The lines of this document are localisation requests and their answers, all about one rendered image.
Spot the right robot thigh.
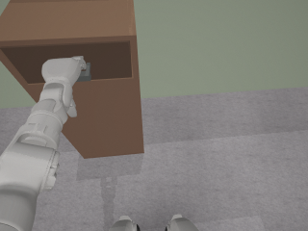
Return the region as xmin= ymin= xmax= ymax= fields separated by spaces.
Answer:
xmin=167 ymin=218 xmax=199 ymax=231

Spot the robot left hand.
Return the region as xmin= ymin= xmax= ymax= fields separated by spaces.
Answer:
xmin=41 ymin=56 xmax=87 ymax=117

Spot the cabinet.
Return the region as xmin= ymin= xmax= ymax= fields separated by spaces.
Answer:
xmin=0 ymin=0 xmax=144 ymax=159

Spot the left robot forearm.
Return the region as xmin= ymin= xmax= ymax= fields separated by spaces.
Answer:
xmin=0 ymin=79 xmax=73 ymax=171

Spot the robot left upper arm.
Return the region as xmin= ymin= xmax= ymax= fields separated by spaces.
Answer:
xmin=0 ymin=141 xmax=61 ymax=231

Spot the drawer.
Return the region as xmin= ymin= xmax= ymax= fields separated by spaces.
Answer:
xmin=0 ymin=40 xmax=132 ymax=84

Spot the robot right shin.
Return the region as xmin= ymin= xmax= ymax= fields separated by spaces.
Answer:
xmin=171 ymin=214 xmax=182 ymax=220

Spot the handle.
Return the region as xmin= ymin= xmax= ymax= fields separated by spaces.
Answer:
xmin=76 ymin=63 xmax=91 ymax=82

